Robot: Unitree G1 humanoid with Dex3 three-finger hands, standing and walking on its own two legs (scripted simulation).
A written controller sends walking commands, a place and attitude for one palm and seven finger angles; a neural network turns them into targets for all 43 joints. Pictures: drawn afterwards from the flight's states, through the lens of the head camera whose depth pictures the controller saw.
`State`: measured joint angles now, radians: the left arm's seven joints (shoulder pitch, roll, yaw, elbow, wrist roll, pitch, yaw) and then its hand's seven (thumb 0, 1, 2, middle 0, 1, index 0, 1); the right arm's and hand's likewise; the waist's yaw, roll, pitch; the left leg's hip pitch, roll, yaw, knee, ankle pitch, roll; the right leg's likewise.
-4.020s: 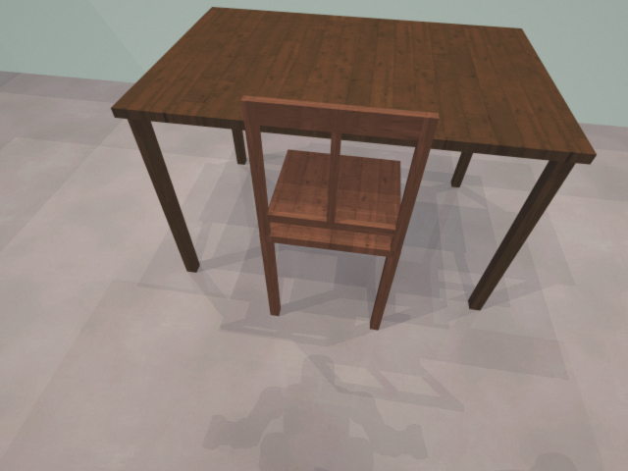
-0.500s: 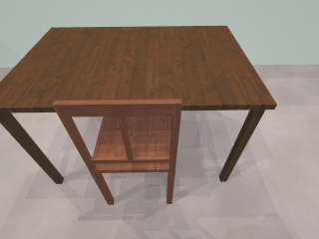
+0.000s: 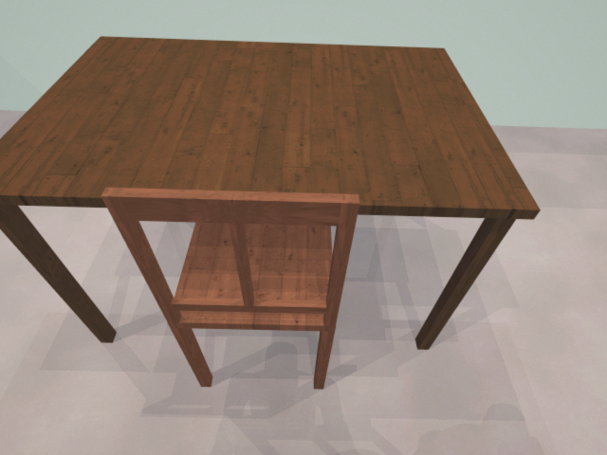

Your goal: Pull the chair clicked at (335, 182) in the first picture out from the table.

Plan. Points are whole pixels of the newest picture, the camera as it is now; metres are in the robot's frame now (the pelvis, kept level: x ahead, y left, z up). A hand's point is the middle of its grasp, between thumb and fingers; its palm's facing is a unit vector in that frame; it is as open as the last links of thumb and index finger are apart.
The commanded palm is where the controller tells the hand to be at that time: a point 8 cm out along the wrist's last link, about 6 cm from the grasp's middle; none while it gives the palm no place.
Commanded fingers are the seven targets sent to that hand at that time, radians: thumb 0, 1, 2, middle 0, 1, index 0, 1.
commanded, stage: look again from close up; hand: left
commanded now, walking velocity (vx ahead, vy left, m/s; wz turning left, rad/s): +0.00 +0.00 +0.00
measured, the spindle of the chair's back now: (243, 266) +0.47 +0.14 -0.11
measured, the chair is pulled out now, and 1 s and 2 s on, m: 0.00 0.00 0.00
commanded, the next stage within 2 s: raise the hand toward the chair's back in 0.84 s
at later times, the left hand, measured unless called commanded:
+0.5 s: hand out of the picture +0.03 +0.20 -0.18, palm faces +0.02 -0.97 -0.24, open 7.4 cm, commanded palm none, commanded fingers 0.00 0.90 0.90 -0.20 -0.30 -0.20 -0.30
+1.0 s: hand out of the picture +0.02 +0.21 -0.17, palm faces +0.10 -0.98 -0.19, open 7.4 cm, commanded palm +0.09 +0.25 -0.07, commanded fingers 0.00 0.81 0.86 -0.19 -0.29 -0.19 -0.29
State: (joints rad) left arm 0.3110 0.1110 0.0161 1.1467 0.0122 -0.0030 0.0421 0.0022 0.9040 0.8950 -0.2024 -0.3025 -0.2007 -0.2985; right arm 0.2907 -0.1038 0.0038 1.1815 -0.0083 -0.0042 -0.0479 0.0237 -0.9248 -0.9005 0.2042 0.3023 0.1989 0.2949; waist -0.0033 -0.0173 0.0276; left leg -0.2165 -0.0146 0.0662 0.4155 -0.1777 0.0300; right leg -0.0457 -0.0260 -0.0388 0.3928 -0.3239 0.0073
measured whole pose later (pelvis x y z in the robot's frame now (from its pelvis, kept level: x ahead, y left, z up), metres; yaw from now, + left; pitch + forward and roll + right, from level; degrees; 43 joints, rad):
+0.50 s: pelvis +0.00 +0.01 -0.01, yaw +0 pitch -1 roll +0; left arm 0.27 0.18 0.00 0.99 0.02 -0.01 0.05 0.00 0.90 0.90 -0.20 -0.30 -0.20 -0.30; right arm 0.18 -0.18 -0.01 1.02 -0.01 0.00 -0.02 0.01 -0.91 -0.90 0.20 0.30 0.20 0.29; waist 0.00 0.01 0.05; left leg -0.29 -0.01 0.07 0.56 -0.25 0.04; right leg -0.11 -0.03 -0.04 0.52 -0.39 0.02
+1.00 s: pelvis -0.01 +0.03 -0.01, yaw +0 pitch +0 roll +0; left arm 0.43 0.17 0.02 0.69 -0.04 0.10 0.06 0.01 0.90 0.89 -0.20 -0.30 -0.20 -0.30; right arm 0.27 -0.17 0.01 1.01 0.02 -0.05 -0.03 0.01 -0.91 -0.90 0.20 0.30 0.20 0.29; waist 0.00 -0.03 0.06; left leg -0.29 -0.03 0.09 0.51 -0.22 0.07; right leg -0.12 -0.05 -0.02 0.49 -0.35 0.03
